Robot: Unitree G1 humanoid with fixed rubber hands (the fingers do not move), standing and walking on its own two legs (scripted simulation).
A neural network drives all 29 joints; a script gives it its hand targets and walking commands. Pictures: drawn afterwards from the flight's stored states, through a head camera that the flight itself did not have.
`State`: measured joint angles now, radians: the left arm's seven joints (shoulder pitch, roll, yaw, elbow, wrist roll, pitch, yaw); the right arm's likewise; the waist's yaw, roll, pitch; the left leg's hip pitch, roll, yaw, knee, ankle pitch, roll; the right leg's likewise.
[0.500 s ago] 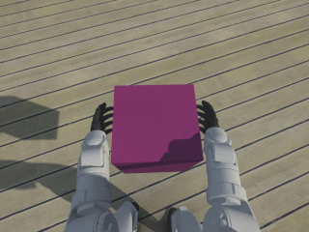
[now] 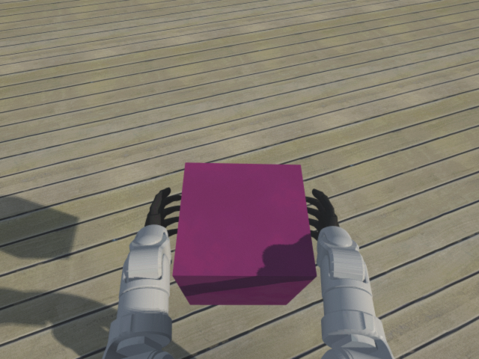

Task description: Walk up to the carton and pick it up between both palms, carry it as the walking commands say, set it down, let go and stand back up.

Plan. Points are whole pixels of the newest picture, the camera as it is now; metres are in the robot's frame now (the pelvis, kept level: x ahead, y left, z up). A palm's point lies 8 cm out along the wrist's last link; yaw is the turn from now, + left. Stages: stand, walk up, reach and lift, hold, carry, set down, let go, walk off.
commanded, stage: reach and lift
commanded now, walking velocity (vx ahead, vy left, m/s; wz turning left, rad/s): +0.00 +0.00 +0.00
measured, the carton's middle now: (240, 240) +0.34 +0.02 -0.06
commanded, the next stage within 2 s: hold in 1.64 s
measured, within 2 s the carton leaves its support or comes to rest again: neither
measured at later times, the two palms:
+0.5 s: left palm (149, 226) +0.30 +0.16 +0.06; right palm (338, 228) +0.32 -0.13 +0.06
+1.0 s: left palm (160, 222) +0.31 +0.15 +0.06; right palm (348, 236) +0.30 -0.15 +0.06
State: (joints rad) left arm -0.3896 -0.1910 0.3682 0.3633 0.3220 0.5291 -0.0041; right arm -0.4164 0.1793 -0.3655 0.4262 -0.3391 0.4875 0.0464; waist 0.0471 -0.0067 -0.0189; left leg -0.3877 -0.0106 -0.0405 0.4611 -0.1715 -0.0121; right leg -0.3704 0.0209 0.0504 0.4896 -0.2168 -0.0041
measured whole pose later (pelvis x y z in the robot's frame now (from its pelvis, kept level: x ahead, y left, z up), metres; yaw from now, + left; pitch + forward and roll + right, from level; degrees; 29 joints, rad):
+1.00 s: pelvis +0.01 +0.00 +0.01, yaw +0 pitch -7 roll +0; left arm -0.33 -0.17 0.26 0.26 0.31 0.75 0.00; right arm -0.32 0.17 -0.28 0.27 -0.31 0.73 0.03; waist 0.00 -0.01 0.04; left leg -0.06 -0.01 -0.04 0.35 -0.17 0.00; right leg -0.03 0.02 0.06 0.36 -0.20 0.00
